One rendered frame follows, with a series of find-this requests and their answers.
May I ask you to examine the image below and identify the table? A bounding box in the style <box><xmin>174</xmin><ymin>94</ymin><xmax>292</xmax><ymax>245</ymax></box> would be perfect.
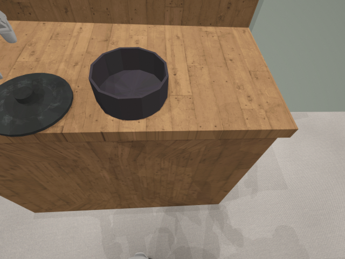
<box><xmin>0</xmin><ymin>0</ymin><xmax>298</xmax><ymax>213</ymax></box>

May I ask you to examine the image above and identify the knob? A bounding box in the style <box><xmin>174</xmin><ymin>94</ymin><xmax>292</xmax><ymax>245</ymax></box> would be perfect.
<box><xmin>13</xmin><ymin>86</ymin><xmax>36</xmax><ymax>104</ymax></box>

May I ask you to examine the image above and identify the left robot hand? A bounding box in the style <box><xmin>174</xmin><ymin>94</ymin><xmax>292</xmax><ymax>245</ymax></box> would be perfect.
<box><xmin>0</xmin><ymin>11</ymin><xmax>17</xmax><ymax>79</ymax></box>

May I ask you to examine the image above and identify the pot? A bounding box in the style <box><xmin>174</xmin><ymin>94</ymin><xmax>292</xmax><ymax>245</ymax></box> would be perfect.
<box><xmin>88</xmin><ymin>47</ymin><xmax>169</xmax><ymax>120</ymax></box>

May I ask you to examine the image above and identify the lid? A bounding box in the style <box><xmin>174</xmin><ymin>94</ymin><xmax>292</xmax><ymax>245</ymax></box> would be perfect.
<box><xmin>0</xmin><ymin>73</ymin><xmax>73</xmax><ymax>137</ymax></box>

